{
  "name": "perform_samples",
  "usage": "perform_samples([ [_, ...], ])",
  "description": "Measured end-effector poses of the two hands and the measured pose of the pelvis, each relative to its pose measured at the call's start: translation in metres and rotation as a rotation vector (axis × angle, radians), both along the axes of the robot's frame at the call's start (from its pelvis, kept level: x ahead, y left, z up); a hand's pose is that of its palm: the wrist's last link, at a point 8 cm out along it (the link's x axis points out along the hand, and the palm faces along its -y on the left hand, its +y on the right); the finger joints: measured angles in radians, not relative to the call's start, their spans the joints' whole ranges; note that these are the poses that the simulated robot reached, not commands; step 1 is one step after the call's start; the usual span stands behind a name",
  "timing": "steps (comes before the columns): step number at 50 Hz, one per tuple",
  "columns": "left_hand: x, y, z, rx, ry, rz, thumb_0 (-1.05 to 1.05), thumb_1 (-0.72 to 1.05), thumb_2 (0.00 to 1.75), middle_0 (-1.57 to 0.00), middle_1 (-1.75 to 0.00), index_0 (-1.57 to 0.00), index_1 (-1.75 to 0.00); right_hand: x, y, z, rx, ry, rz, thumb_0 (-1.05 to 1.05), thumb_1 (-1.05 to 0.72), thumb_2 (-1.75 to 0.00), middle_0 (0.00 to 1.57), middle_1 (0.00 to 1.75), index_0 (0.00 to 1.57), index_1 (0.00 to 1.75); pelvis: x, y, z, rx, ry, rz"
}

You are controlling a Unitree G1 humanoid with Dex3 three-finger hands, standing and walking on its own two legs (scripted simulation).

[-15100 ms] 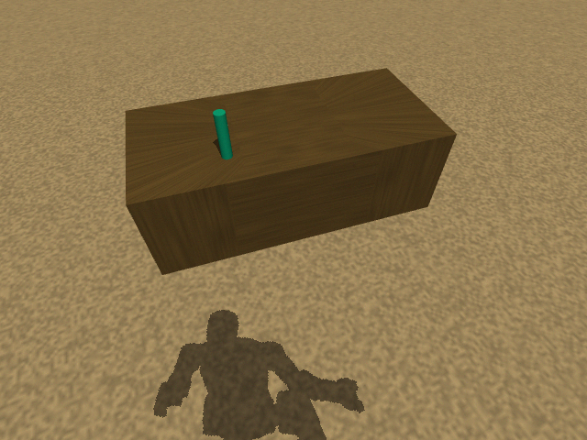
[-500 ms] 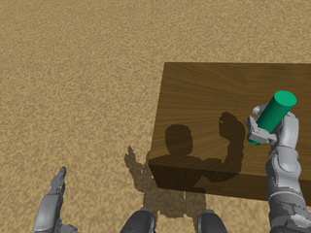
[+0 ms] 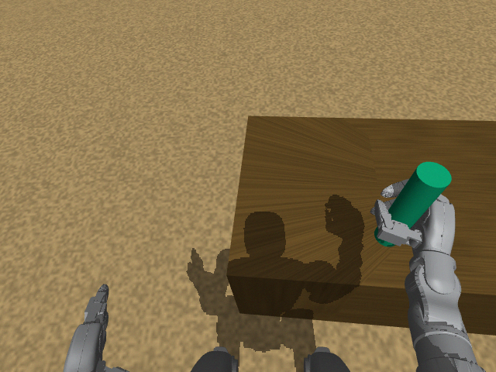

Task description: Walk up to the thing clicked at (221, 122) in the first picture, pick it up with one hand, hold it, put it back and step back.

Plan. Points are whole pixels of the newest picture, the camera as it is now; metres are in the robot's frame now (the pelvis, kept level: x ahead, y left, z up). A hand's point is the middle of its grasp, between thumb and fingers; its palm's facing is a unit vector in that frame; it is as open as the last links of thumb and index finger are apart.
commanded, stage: lift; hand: right
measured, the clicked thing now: (406, 210) +0.36 -0.21 +0.05
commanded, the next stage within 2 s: hold in 0.30 s
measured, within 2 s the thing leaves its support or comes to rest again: neither
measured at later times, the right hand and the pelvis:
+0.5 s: hand (391, 213) +0.35 -0.18 +0.06, palm faces +0.23 +0.97 +0.02, open 5.3 cm; pelvis +0.00 +0.00 +0.01, yaw +0 degrees
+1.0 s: hand (392, 213) +0.34 -0.17 +0.08, palm faces +0.23 +0.97 +0.02, open 5.3 cm; pelvis +0.00 +0.00 +0.02, yaw +0 degrees
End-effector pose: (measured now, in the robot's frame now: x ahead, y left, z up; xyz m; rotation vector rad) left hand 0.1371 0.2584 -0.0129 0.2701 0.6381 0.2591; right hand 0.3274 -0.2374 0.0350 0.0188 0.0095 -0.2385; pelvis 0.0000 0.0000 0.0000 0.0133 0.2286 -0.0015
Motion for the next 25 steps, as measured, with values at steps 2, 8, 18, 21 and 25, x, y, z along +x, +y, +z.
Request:
perform_samples([
  [2, 0.0, 0.001, -0.001, -0.004, 0.006, 0.005, -0.01, -0.54, 0.05, -0.05, -0.05, -0.04, -0.05, -0.001, 0.001, 0.003, -0.001, -0.004, -0.003, -0.01, -0.16, -1.14, 1.0, 1.14, 1.02, 1.14, 0.001, 0.0, 0.001, -0.001, -0.004, 0.0],
  [8, 0.005, 0.003, 0.006, 0.001, -0.01, 0.013, -0.01, -0.54, 0.06, -0.05, -0.05, -0.04, -0.05, -0.001, 0.006, 0.013, 0.0, -0.012, 0.001, -0.01, -0.16, -1.14, 1.0, 1.14, 1.02, 1.14, 0.005, 0.001, 0.006, -0.003, -0.021, 0.0],
  [18, 0.009, 0.001, 0.006, -0.02, -0.009, 0.011, -0.01, -0.54, 0.05, -0.05, -0.05, -0.04, -0.05, -0.008, 0.008, 0.019, -0.006, -0.004, 0.002, -0.01, -0.16, -1.14, 1.0, 1.14, 1.02, 1.14, 0.006, 0.001, 0.011, -0.008, -0.04, 0.0],
  [21, 0.006, 0.0, 0.005, -0.027, 0.0, 0.012, -0.01, -0.54, 0.05, -0.05, -0.05, -0.04, -0.05, -0.01, 0.009, 0.021, -0.005, -0.004, 0.002, -0.01, -0.16, -1.14, 1.0, 1.14, 1.02, 1.14, 0.005, 0.001, 0.012, -0.009, -0.046, 0.0],
  [25, 0.005, 0.0, 0.002, -0.036, 0.01, 0.018, -0.01, -0.54, 0.05, -0.05, -0.05, -0.05, -0.06, -0.013, 0.011, 0.025, -0.002, -0.01, 0.001, -0.01, -0.16, -1.14, 1.0, 1.14, 1.02, 1.14, 0.005, 0.001, 0.014, -0.01, -0.053, 0.0],
])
